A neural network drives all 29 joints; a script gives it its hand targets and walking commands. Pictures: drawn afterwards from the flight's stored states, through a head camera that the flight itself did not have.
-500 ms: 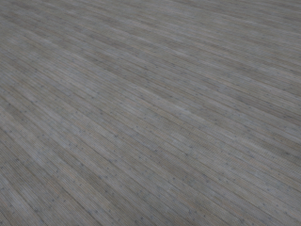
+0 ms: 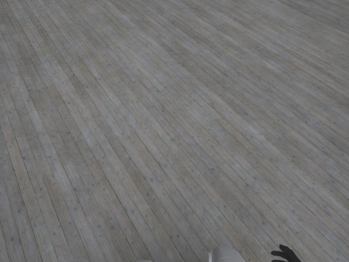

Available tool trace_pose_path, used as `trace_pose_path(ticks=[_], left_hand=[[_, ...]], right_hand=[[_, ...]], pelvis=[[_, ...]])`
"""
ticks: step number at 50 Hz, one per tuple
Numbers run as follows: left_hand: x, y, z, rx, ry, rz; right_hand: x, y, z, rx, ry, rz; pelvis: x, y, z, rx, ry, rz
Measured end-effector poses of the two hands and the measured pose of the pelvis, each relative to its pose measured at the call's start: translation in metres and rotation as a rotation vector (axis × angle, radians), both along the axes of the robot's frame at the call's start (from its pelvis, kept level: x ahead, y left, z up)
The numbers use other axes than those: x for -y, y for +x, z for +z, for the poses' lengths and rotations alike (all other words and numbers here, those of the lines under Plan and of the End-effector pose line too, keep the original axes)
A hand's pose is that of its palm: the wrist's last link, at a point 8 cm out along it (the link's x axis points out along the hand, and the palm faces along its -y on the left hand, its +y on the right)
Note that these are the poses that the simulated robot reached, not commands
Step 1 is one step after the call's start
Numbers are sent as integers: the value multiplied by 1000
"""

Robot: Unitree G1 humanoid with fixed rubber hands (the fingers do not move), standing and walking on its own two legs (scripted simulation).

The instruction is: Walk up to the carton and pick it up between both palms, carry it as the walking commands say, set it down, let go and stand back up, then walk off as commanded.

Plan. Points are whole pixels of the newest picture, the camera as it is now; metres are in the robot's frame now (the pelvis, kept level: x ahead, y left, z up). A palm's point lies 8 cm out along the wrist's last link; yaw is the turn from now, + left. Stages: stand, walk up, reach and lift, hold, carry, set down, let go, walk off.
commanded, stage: walk off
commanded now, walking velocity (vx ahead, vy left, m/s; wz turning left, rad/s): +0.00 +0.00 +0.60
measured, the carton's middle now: out of the picture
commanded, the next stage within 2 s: none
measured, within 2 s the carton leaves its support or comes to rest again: neither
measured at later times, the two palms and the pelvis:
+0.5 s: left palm out of the picture +0.04 +0.24 -0.08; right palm out of the picture +0.12 -0.29 -0.12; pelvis -0.01 -0.04 +0.01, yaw +17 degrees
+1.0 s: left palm out of the picture -0.13 +0.28 -0.12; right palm (241, 219) +0.21 -0.14 -0.07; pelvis -0.04 +0.01 +0.01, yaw +34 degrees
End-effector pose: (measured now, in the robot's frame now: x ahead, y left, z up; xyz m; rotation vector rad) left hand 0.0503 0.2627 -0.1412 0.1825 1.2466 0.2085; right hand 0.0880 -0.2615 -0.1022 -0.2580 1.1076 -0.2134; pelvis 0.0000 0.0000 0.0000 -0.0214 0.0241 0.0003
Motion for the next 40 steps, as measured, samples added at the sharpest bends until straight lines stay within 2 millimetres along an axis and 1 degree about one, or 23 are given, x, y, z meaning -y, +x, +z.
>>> trace_pose_path(ticks=[4,9,15,18,20,23,27,30,32,34,37,40], left_hand=[[-3,17,14,67,-12,-1],[0,31,25,131,-8,17],[13,47,37,214,15,38],[21,45,44,253,43,65],[24,34,47,259,78,84],[25,7,57,229,110,126],[25,-21,66,219,137,195],[25,-40,67,217,143,246],[24,-57,64,201,139,281],[23,-78,59,176,131,319],[18,-113,48,132,111,381],[7,-150,33,92,88,452]], right_hand=[[-3,-11,8,-38,-6,10],[1,-17,10,-60,-11,37],[17,-19,0,-92,1,71],[27,-12,-10,-96,22,99],[32,-2,-17,-80,38,116],[31,18,-16,-63,51,182],[25,41,-15,-62,79,267],[15,57,-13,-63,89,327],[2,72,-11,-51,94,370],[-15,88,-7,-26,100,418],[-48,115,0,30,107,499],[-86,138,9,98,97,582]], pelvis=[[-4,-3,10,-8,-13,39],[-2,-6,13,-13,-18,90],[13,-10,11,-16,-11,157],[25,-11,7,-15,0,194],[33,-11,4,-12,12,216],[40,-12,9,-5,28,261],[43,-12,14,-1,41,318],[43,-13,15,-2,48,358],[41,-14,15,-3,51,384],[37,-17,14,-3,52,410],[29,-21,11,-3,47,449],[17,-27,4,-2,34,492]])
